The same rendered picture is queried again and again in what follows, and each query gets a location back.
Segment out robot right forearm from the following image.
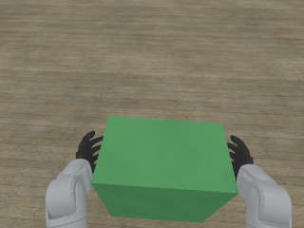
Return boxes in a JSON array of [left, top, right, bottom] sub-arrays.
[[237, 163, 293, 228]]

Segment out left robot hand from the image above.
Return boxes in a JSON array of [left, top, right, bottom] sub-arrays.
[[75, 130, 104, 174]]

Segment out robot left forearm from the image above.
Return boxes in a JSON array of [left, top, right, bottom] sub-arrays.
[[45, 159, 93, 228]]

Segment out carton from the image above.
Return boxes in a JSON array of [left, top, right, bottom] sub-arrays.
[[91, 116, 239, 223]]

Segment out right robot hand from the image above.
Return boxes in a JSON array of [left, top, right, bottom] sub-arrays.
[[227, 135, 254, 181]]

